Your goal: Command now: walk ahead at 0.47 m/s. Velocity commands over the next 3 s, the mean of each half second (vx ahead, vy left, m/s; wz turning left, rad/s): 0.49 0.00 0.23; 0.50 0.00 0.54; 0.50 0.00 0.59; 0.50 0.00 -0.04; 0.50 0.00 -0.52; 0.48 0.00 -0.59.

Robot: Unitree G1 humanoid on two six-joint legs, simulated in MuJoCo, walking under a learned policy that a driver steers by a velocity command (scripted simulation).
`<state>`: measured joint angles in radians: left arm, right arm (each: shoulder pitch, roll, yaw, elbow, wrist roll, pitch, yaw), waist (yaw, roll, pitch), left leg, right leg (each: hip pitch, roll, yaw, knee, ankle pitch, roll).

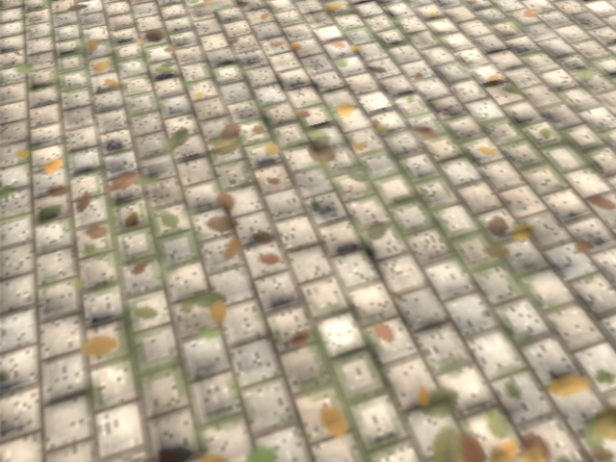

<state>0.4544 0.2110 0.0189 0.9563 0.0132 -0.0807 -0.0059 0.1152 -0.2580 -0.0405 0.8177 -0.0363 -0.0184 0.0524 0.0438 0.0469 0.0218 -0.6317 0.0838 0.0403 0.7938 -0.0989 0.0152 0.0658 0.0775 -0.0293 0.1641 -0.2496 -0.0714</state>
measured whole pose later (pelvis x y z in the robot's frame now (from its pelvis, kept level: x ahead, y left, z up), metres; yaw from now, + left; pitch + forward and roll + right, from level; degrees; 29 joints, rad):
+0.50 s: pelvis +0.27 +0.05 +0.00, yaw +9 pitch +0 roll +0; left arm 0.08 0.25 0.03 0.83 0.04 -0.04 -0.02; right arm 0.42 -0.23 -0.06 0.96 0.00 -0.06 0.01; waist -0.06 -0.03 0.04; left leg -0.08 -0.13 -0.05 0.27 -0.19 0.12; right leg -0.63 -0.10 0.04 0.79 -0.07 0.04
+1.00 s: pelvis +0.54 +0.06 +0.00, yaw +26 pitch +1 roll -1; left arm 0.35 0.25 0.05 0.88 0.02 -0.10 0.00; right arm 0.16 -0.30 -0.08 0.79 -0.04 0.01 0.06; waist 0.03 0.05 0.03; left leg -0.66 0.05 -0.02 1.01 -0.16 0.04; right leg -0.08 0.01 -0.17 0.27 -0.22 -0.03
